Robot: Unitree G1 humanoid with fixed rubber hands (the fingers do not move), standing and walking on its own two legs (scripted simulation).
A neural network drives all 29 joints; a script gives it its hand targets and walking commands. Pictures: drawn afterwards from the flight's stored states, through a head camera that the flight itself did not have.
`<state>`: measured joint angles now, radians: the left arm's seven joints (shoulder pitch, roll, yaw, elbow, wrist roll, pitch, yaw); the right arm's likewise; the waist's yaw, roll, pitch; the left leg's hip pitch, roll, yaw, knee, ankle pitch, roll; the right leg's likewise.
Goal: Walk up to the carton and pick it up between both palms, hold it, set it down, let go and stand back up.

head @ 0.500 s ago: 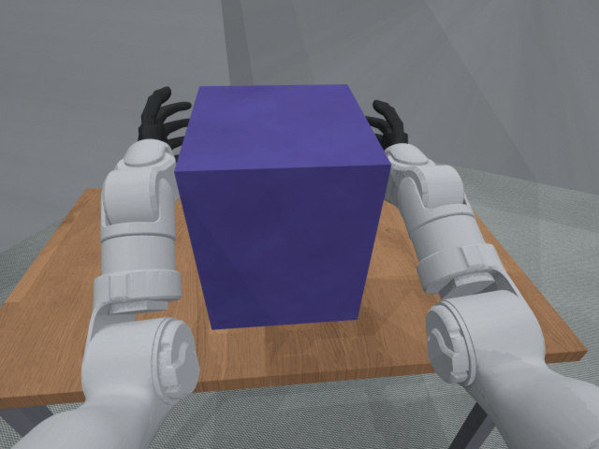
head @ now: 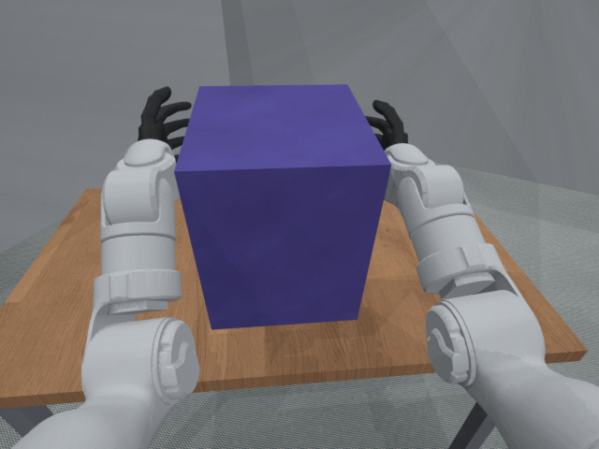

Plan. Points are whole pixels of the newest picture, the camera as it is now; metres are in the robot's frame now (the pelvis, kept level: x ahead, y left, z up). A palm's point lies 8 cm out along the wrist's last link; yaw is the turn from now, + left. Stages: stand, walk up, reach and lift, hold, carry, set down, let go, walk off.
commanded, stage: hold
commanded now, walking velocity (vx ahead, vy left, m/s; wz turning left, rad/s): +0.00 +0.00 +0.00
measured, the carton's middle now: (280, 205) +0.38 +0.01 +0.20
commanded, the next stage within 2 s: none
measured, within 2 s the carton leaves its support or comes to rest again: neither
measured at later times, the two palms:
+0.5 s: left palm (157, 152) +0.37 +0.16 +0.29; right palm (391, 157) +0.38 -0.13 +0.26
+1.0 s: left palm (157, 152) +0.37 +0.16 +0.29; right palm (392, 157) +0.38 -0.13 +0.27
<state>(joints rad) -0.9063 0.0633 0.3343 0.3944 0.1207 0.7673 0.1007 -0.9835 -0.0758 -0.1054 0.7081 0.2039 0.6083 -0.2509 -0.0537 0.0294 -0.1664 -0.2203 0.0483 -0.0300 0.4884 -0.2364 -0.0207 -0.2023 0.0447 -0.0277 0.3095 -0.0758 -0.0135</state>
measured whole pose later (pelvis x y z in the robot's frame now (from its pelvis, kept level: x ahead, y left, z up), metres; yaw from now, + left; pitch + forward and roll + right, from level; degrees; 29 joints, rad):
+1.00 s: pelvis +0.00 +0.00 +0.00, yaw +0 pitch -2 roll -2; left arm -0.91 0.06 0.33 0.39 0.12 0.77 0.10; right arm -0.98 -0.08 -0.11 0.71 0.20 0.61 -0.25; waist -0.05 0.03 -0.17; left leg -0.22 0.05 -0.03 0.49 -0.23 -0.02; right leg -0.20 0.04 -0.03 0.31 -0.07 -0.01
